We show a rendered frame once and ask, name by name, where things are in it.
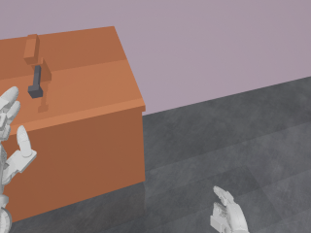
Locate counter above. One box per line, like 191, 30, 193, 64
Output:
0, 26, 146, 222

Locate right robot hand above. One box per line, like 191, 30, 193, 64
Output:
210, 186, 249, 233

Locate robot left forearm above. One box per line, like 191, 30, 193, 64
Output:
0, 194, 13, 233

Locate left robot hand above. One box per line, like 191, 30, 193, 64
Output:
0, 86, 37, 195

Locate tap lever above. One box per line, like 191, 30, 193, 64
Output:
27, 65, 44, 99

